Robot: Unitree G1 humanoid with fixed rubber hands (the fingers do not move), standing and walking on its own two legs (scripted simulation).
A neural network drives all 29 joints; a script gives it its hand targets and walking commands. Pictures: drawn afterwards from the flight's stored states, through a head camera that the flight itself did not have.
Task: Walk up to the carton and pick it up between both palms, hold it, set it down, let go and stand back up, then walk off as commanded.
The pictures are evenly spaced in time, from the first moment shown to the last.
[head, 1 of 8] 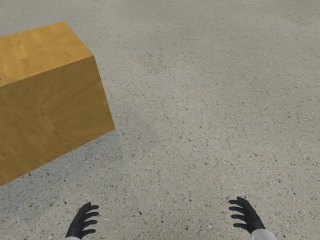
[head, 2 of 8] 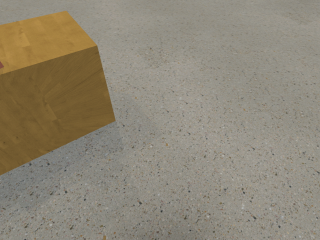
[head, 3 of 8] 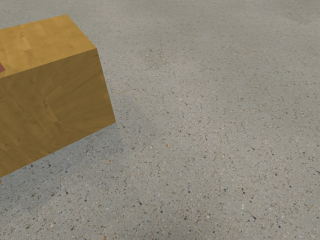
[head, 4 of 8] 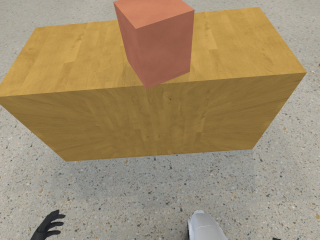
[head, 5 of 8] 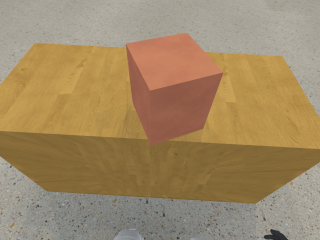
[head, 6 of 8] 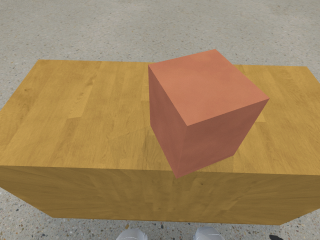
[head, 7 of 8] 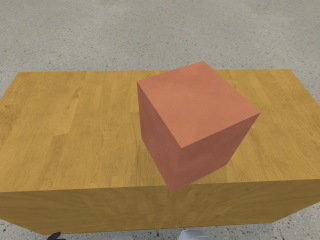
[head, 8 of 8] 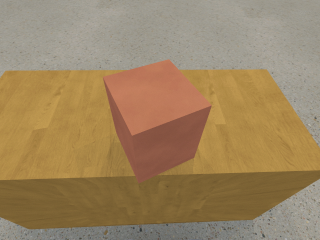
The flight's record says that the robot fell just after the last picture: no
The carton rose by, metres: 0.00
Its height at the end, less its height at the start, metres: +0.00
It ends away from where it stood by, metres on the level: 0.00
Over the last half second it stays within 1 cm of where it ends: yes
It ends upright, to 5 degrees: yes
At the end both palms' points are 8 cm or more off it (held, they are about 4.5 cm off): yes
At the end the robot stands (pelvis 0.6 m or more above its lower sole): yes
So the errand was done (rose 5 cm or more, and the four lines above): no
